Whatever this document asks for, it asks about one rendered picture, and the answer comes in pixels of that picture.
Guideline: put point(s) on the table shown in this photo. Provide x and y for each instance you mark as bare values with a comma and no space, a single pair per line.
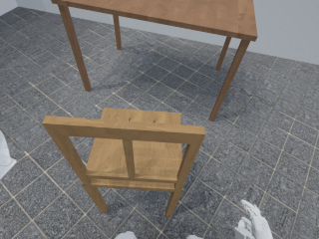
230,18

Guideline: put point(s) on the right robot hand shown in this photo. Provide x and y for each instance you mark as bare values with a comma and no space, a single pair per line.
257,228

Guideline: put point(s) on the chair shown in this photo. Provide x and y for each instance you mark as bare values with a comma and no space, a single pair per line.
132,149

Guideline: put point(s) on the left robot hand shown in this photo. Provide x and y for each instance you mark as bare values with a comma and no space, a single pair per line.
6,162

